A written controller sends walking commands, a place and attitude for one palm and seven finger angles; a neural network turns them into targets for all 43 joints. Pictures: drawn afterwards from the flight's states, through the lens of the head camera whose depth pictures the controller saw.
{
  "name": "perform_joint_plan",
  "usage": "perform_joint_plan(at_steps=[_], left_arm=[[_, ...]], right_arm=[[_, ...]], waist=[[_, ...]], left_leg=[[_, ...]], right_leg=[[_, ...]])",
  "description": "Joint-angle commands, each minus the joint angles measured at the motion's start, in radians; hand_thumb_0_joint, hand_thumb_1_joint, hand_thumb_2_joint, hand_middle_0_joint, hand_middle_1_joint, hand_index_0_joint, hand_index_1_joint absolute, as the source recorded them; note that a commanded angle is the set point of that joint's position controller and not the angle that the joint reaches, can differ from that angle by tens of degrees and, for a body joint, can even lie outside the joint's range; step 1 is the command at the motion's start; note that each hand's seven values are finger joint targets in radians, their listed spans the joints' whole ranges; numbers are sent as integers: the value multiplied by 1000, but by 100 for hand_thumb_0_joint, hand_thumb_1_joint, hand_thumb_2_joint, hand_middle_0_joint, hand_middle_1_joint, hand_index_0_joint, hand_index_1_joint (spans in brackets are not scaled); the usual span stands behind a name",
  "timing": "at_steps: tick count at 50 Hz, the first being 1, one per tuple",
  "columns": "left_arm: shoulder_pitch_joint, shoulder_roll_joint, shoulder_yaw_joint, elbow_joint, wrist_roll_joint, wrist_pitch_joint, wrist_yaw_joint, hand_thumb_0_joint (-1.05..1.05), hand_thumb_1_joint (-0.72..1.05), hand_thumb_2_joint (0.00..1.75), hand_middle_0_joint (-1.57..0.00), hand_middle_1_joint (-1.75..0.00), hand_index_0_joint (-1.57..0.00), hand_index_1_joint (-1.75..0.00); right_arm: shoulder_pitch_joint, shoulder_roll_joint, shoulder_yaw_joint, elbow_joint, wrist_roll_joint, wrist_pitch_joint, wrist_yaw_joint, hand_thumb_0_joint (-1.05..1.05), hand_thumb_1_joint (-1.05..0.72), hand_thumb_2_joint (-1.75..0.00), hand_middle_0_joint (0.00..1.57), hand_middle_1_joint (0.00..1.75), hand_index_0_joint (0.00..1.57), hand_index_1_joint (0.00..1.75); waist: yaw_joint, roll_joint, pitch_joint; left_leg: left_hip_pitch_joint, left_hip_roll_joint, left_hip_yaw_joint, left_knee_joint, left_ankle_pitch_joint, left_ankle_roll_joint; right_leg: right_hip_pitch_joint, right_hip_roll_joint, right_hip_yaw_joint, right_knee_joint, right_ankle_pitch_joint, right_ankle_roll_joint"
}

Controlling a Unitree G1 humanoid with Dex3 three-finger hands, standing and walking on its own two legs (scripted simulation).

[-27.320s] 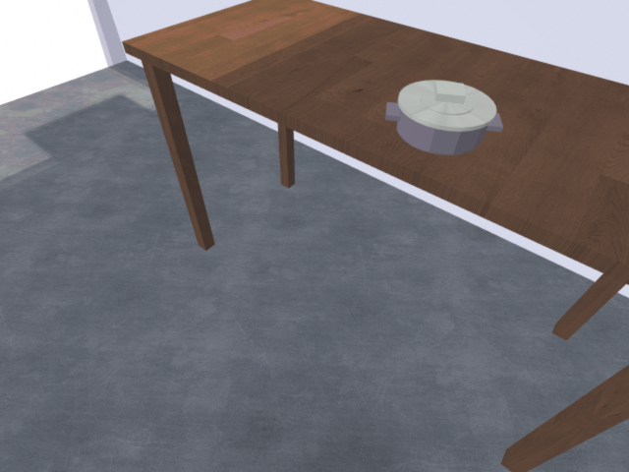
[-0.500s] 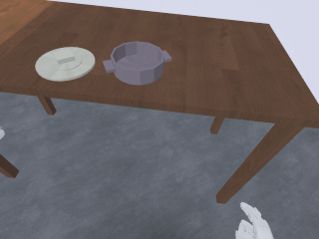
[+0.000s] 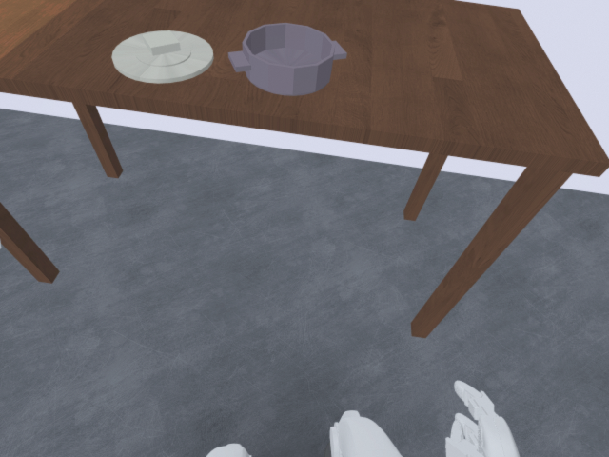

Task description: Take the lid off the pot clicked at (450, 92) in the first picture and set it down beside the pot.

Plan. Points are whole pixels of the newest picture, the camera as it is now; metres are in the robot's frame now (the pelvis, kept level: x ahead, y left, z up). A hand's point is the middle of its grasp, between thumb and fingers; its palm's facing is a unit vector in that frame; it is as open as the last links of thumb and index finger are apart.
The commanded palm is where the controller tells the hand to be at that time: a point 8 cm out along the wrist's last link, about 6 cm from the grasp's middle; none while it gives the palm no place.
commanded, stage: stop stepping back and stand still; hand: left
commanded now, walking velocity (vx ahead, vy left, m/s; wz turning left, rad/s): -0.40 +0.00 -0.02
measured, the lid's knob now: (161, 42) +0.76 +0.28 +0.13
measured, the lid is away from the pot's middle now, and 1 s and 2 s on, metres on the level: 0.23 0.23 0.23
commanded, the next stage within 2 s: let the arm hang, fingers relaxed in 0.92 s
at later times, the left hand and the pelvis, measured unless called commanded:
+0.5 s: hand out of the picture +0.15 +0.25 +0.29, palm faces +0.49 -0.83 -0.27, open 7.4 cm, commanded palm +0.07 +0.28 +0.31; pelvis -0.07 +0.01 +0.02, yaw -3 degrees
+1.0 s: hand (121, 411) +0.17 +0.21 +0.02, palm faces +0.12 -0.89 -0.44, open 7.4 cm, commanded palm none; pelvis -0.07 -0.02 +0.00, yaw -2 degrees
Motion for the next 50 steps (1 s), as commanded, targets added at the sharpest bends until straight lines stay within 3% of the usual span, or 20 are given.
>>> perform_joint_plan(at_steps=[1, 2, 3, 4, 5, 7, 9, 11, 13, 19, 21, 24, 30, 33, 40, 41, 45, 47, 49, 50], left_arm=[[-56, -251, -451, 762, 37, 162, -87, 0, 90, 90, -20, -30, -20, -30], [-435, 355, 192, -755, -53, 5, 19, 0, 90, 90, -20, -30, -20, -30], [-164, 385, 308, -425, -59, -33, 48, 0, 90, 90, -20, -30, -20, -30], [-113, 406, 279, -525, -29, -54, 60, 0, 90, 90, -20, -30, -20, -30], [73, 288, 248, -405, -56, -25, 57, 0, 90, 90, -20, -30, -20, -30], [-15, 235, 195, -403, -35, -18, 54, 0, 90, 90, -20, -30, -20, -30], [-82, 240, 177, -259, -8, -11, 48, 0, 90, 90, -20, -30, -20, -30], [-251, 265, 151, 47, -17, -7, 43, 0, 90, 90, -20, -30, -20, -30], [-326, 224, 100, 113, -11, 4, 40, 0, 90, 90, -20, -30, -20, -30], [-246, 112, -30, 225, -19, 36, 6, 0, 90, 90, -20, -30, -20, -30], [-218, 130, -15, 123, -23, 27, 0, 0, 90, 90, -20, -30, -20, -30], [-143, 170, 39, -134, -14, -2, 5, 0, 90, 90, -20, -30, -20, -30], [57, 246, 121, -460, 0, -58, 34, 0, 90, 90, -20, -30, -20, -30], [27, 224, 132, -357, -2, -56, 51, 0, 90, 90, -20, -30, -20, -30], [-239, 157, 65, 108, -13, -5, 39, 0, 90, 90, -20, -30, -20, -30], [26, -83, -429, 867, 81, 164, -107, 0, 90, 90, -20, -30, -20, -30], [8, -200, -452, 980, 115, 271, -141, 0, 90, 90, -20, -30, -20, -30], [-44, -165, -453, 1074, 118, 266, -141, 0, 90, 90, -20, -30, -20, -30], [-105, -94, -455, 1189, 121, 269, -129, 0, 90, 90, -20, -30, -20, -30], [-110, -92, -464, 1245, 113, 272, -122, 0, 90, 90, -20, -30, -20, -30]], right_arm=[[-23, -296, -116, 157, -27, -99, 3, 0, -90, -90, 20, 30, 20, 30], [-155, -102, -88, -208, 58, -75, 28, 0, -90, -90, 20, 30, 20, 30], [-59, -131, -73, -126, 25, -109, -6, 0, -90, -90, 20, 30, 20, 30], [-49, -132, -68, -175, 23, -112, -13, 0, -90, -90, 20, 30, 20, 30], [-65, -90, -40, -171, 21, -101, 5, 0, -90, -90, 20, 30, 20, 30], [-71, -96, -29, -152, 21, -94, 4, 0, -90, -90, 20, 30, 20, 30], [-47, -93, -24, -134, 18, -82, 1, 0, -90, -90, 20, 30, 20, 30], [-59, -118, -23, -97, 21, -59, -14, 0, -90, -90, 20, 30, 20, 30], [-89, -119, -30, -79, 38, -39, -20, 0, -90, -90, 20, 30, 20, 30], [-125, -148, -9, -142, 44, -12, -34, 0, -90, -90, 20, 30, 20, 30], [-125, -162, -12, -180, 48, -16, -32, 0, -90, -90, 20, 30, 20, 30], [-165, -143, -3, -204, 33, -29, -35, 0, -90, -90, 20, 30, 20, 30], [-113, -117, 8, -154, -2, -101, -27, 0, -90, -90, 20, 30, 20, 30], [-86, -114, -6, -117, 4, -109, -24, 0, -90, -90, 20, 30, 20, 30], [-71, -120, -21, -81, 38, -42, -31, 0, -90, -90, 20, 30, 20, 30], [-54, -342, -92, 132, 44, -103, 25, 0, -90, -90, 20, 30, 20, 30], [-29, -227, -53, 176, -8, 18, 34, 0, -90, -90, 20, 30, 20, 30], [-71, -227, -41, 154, -23, 44, 33, 0, -90, -90, 20, 30, 20, 30], [-53, -159, -32, 147, -21, 67, 34, 0, -90, -90, 20, 30, 20, 30], [-46, -130, -28, 145, -26, 88, 30, 0, -90, -90, 20, 30, 20, 30]], waist=[[-125, 324, -118], [47, 158, -346], [13, 316, -283], [32, 184, -325], [38, 333, -316], [25, 382, -308], [-6, 180, -272], [-17, -47, -147], [-5, -126, -103], [11, 58, 60], [21, 82, 9], [25, 182, -83], [49, 297, -264], [38, 303, -254], [-9, 11, -123], [-37, 18, -119], [31, 48, -128], [63, -91, -77], [44, -406, -36], [46, -461, 18]], left_leg=[[-13, 230, -255, -63, 767, 100], [202, 285, -87, -296, 412, 95], [133, 247, -167, -308, 291, 100], [137, 203, -175, -312, 110, 76], [152, 201, -195, -356, 45, 83], [70, 166, -129, -357, -192, 38], [-17, 61, -51, -220, -271, 0], [50, 2, -34, 123, -109, -26], [63, 3, -60, 187, -67, -11], [136, 59, -102, -302, -193, 54], [110, 140, -234, -399, -259, 93], [36, 160, -273, -512, -412, 84], [151, 123, -125, -357, 150, 54], [155, 103, -78, -300, 159, 34], [185, 41, -43, -173, 50, 19], [102, 75, -49, 18, 264, -2], [23, 175, -247, -246, 274, 100], [-74, 140, -222, -233, 245, 90], [-102, -9, -39, -45, 112, 12], [-90, -36, 8, 76, -113, -1]], right_leg=[[-102, -32, 109, 406, -48, 28], [69, 36, 38, 273, -183, 46], [80, 24, -28, 182, -184, 21], [123, 42, -66, 86, -206, 11], [190, 21, -74, -67, -172, 2], [416, 14, -109, -379, -58, -5], [514, -66, -19, -560, -33, -66], [256, -302, 300, -766, -144, -179], [200, -284, 233, -751, -137, -155], [187, -121, 20, -598, -180, -73], [269, -21, -57, -486, -67, -31], [369, -4, -84, -409, -30, -17], [468, -25, -80, -400, 234, -23], [478, -31, -56, -433, 246, -36], [390, -118, 104, -593, 250, -71], [260, -209, -21, -358, 409, -85], [200, -24, -95, -179, 31, -15], [315, -40, -63, -270, 96, -23], [364, -192, 94, -503, 197, -75], [322, -262, 168, -581, 239, -119]])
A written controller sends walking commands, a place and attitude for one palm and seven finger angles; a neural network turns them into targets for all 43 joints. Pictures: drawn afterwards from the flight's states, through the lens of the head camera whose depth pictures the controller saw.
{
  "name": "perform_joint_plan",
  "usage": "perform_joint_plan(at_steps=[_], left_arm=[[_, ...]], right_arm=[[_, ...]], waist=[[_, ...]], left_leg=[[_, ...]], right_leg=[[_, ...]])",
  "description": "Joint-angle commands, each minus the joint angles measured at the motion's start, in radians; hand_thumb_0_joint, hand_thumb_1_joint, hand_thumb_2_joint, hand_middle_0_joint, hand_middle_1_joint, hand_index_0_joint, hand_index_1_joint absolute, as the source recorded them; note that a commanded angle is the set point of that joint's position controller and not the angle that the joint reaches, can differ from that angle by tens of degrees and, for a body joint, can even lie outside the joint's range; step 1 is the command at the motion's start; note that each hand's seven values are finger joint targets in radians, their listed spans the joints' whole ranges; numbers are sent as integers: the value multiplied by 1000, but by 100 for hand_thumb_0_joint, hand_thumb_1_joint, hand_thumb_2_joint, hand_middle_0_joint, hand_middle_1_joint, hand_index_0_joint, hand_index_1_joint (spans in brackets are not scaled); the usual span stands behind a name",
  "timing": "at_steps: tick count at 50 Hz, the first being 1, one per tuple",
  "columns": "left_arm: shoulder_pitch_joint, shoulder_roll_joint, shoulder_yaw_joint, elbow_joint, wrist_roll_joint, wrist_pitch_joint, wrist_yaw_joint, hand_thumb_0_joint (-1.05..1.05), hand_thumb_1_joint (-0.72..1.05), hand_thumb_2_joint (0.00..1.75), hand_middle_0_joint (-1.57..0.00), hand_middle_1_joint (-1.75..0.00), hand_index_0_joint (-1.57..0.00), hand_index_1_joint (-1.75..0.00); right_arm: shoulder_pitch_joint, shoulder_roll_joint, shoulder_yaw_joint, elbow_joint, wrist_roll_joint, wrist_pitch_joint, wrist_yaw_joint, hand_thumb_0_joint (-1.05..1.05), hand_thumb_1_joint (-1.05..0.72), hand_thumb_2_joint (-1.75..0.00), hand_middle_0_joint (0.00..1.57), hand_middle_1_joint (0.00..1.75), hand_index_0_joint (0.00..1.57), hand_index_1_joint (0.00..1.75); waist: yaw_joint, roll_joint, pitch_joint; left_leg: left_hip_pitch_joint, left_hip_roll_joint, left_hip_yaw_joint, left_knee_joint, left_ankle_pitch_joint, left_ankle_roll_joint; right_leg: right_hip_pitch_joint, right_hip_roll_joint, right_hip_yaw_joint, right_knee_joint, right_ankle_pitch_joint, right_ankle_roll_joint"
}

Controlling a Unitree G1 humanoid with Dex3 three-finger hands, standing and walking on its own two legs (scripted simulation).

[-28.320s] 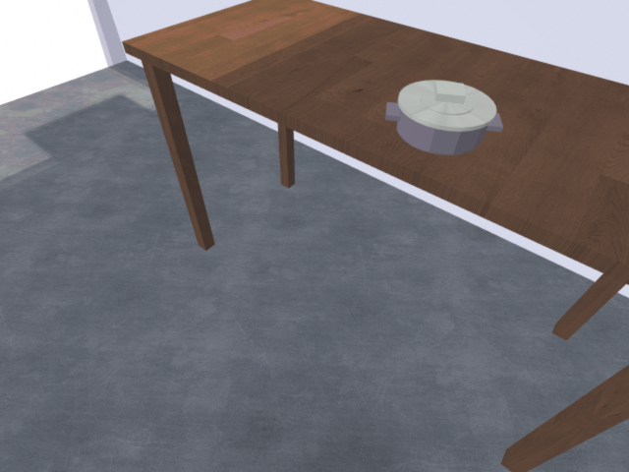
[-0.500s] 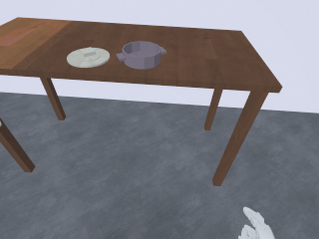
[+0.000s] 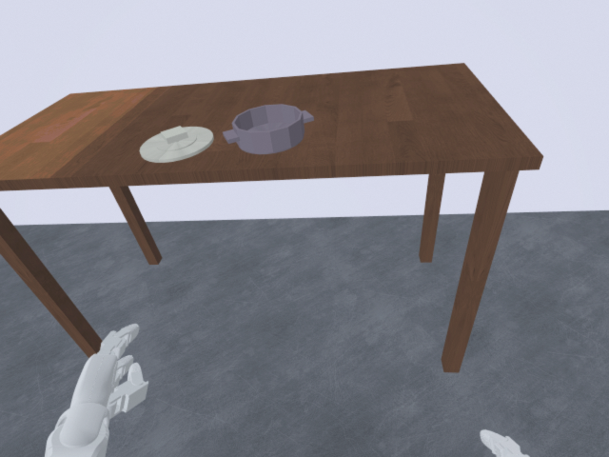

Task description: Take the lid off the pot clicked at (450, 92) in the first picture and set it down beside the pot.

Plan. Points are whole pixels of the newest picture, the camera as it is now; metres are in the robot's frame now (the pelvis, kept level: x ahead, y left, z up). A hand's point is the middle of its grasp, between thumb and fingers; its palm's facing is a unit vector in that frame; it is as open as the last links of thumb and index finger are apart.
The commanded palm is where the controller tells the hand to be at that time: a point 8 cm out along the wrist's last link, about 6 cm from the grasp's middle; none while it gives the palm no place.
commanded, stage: let the arm hang, fingers relaxed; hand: left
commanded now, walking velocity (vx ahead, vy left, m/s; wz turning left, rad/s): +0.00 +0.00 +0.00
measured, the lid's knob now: (174, 134) +0.82 +0.33 +0.13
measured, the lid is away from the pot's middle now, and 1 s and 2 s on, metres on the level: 0.23 0.23 0.23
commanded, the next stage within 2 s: look to check the result in 1.12 s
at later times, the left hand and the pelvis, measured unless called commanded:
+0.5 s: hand out of the picture -0.03 +0.19 -0.15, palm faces +0.02 -0.96 -0.27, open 7.3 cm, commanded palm none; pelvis -0.01 -0.01 +0.02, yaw +1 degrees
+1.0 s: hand out of the picture +0.01 +0.15 -0.16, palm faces +0.04 -0.98 -0.19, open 7.3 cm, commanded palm none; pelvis +0.01 -0.01 +0.02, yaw +0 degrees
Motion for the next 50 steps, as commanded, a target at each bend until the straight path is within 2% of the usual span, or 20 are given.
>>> perform_joint_plan(at_steps=[1, 3, 4, 5, 6, 7, 8, 9, 10, 11, 12, 13, 16, 17, 19, 21, 29, 33, 37, 50], left_arm=[[50, 107, -43, 123, -4, -39, 9, 0, 90, 90, -20, -30, -20, -30], [35, 104, -62, 232, -7, -48, 15, 0, 90, 90, -20, -30, -20, -30], [30, 118, -61, 272, -6, -53, 20, 0, 90, 90, -20, -30, -20, -30], [28, 115, -63, 321, -12, -61, 20, 0, 90, 90, -20, -30, -20, -30], [44, 108, -66, 374, -21, -68, 20, 0, 90, 90, -20, -30, -20, -30], [75, 91, -71, 422, -31, -71, 18, 0, 90, 90, -20, -30, -20, -30], [139, 1, -52, 418, -34, -65, 18, 0, 90, 90, -20, -30, -20, -30], [152, -13, -73, 441, -43, -58, 14, 0, 90, 90, -20, -30, -20, -30], [141, -21, -95, 476, -46, -56, 13, 0, 90, 90, -20, -30, -20, -30], [128, -30, -97, 507, -41, -52, 8, 0, 90, 90, -20, -30, -20, -30], [120, -21, -98, 533, -38, -50, 4, 0, 90, 90, -20, -30, -20, -30], [124, -14, -102, 556, -38, -52, 1, 0, 90, 90, -20, -30, -20, -30], [148, -3, -117, 634, -39, -66, 13, 0, 90, 90, -20, -30, -20, -30], [136, 2, -121, 651, -40, -66, 17, 0, 90, 90, -20, -30, -20, -30], [120, 3, -123, 672, -38, -66, 24, 0, 90, 90, -20, -30, -20, -30], [123, -14, -125, 693, -37, -66, 30, 0, 90, 90, -20, -30, -20, -30], [148, -53, -122, 726, -36, -69, 42, 0, 90, 90, -20, -30, -20, -30], [139, -72, -118, 725, -36, -70, 44, 0, 90, 90, -20, -30, -20, -30], [140, -74, -114, 730, -36, -69, 42, 0, 90, 90, -20, -30, -20, -30], [153, -79, -113, 738, -37, -76, 42, 0, 90, 90, -20, -30, -20, -30]], right_arm=[[-2, -39, -24, -95, -15, 38, -11, 0, -90, -90, 20, 30, 20, 30], [20, -36, -32, -66, -11, 42, -10, 0, -90, -90, 20, 30, 20, 30], [41, -23, -29, -49, -6, 42, -9, 0, -90, -90, 20, 30, 20, 30], [75, -6, -23, -26, -3, 41, -9, 0, -90, -90, 20, 30, 20, 30], [121, 10, -18, 6, -2, 40, -9, 0, -90, -90, 20, 30, 20, 30], [174, 15, -12, 35, -2, 33, -12, 0, -90, -90, 20, 30, 20, 30], [187, 7, -19, 32, -19, 26, -24, 0, -90, -90, 20, 30, 20, 30], [182, -39, -27, 30, -16, 31, -34, 0, -90, -90, 20, 30, 20, 30], [189, -50, -27, 42, -17, 38, -41, 0, -90, -90, 20, 30, 20, 30], [183, -42, -29, 63, -14, 38, -46, 0, -90, -90, 20, 30, 20, 30], [189, -31, -27, 73, -11, 39, -47, 0, -90, -90, 20, 30, 20, 30], [201, -18, -22, 85, -6, 38, -48, 0, -90, -90, 20, 30, 20, 30], [240, 25, -17, 118, 10, 35, -46, 0, -90, -90, 20, 30, 20, 30], [251, 33, -18, 131, 10, 40, -43, 0, -90, -90, 20, 30, 20, 30], [265, 48, -19, 161, 8, 51, -37, 0, -90, -90, 20, 30, 20, 30], [277, 63, -16, 190, 4, 54, -36, 0, -90, -90, 20, 30, 20, 30], [254, 92, -15, 237, 5, 42, -39, 0, -90, -90, 20, 30, 20, 30], [252, 108, -14, 256, 2, 39, -41, 0, -90, -90, 20, 30, 20, 30], [248, 116, -15, 261, 0, 38, -44, 0, -90, -90, 20, 30, 20, 30], [251, 110, -16, 266, 4, 35, -50, 0, -90, -90, 20, 30, 20, 30]], waist=[[47, -591, 257], [29, -356, 251], [15, -197, 220], [-2, -109, 184], [-14, -24, 140], [-18, 75, 71], [14, 247, 35], [25, 300, 26], [20, 229, 47], [28, 239, 57], [28, 259, 76], [33, 218, 81], [26, -78, 85], [16, -116, 119], [7, -194, 191], [3, -186, 230], [22, -118, 235], [21, -139, 248], [23, -76, 242], [16, -94, 191]], left_leg=[[-148, -1, -12, 196, -161, 13], [-124, 15, -17, 242, -165, 11], [-89, 27, -6, 202, -161, 7], [-34, 42, -2, 102, -131, 0], [40, 48, -2, -36, -40, -5], [136, 69, -40, -168, 181, 4], [175, 152, -182, -230, 319, 51], [210, 246, -274, -284, 331, 112], [154, 270, -280, -347, 233, 150], [109, 236, -253, -379, 131, 134], [90, 218, -227, -379, 127, 112], [93, 203, -191, -348, 199, 93], [76, 128, -79, -239, 229, 40], [76, 109, -66, -250, 108, 30], [89, 87, -53, -245, 56, 26], [113, 88, -49, -256, 73, 28], [104, 110, -59, -303, 136, 34], [96, 106, -54, -312, 139, 31], [102, 110, -55, -314, 152, 33], [170, 117, -40, -290, 263, 31]], right_leg=[[10, -227, 257, -392, 320, -124], [6, -241, 265, -385, 346, -169], [15, -252, 270, -372, 373, -184], [29, -246, 250, -352, 390, -188], [51, -230, 220, -309, 405, -167], [63, -176, 169, -228, 385, -120], [31, -71, 62, -141, 279, -65], [-13, -10, -13, -98, 115, -25], [19, 23, 8, -82, -26, -23], [44, 28, 3, -97, -21, -23], [58, 22, -6, -127, 34, -21], [90, 17, -3, -178, 115, -20], [188, -58, 57, -311, 311, -38], [144, -82, 79, -353, 218, -47], [71, -89, 113, -416, 97, -63], [29, -82, 117, -431, 52, -62], [74, -56, 78, -370, 195, -47], [81, -58, 76, -368, 205, -46], [88, -56, 74, -358, 231, -46], [117, -65, 64, -350, 360, -43]])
